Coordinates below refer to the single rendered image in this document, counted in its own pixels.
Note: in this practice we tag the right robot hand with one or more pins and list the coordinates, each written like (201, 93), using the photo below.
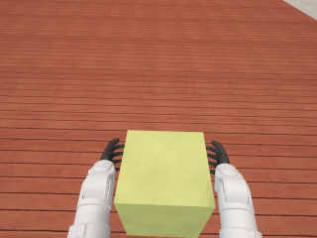
(220, 157)

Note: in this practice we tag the left robot forearm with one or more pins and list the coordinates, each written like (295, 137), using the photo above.
(95, 203)

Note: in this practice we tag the right robot forearm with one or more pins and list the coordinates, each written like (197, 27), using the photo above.
(235, 204)

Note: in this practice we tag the carton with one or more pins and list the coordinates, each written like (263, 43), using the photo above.
(164, 187)

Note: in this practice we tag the left robot hand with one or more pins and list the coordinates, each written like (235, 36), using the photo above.
(108, 154)

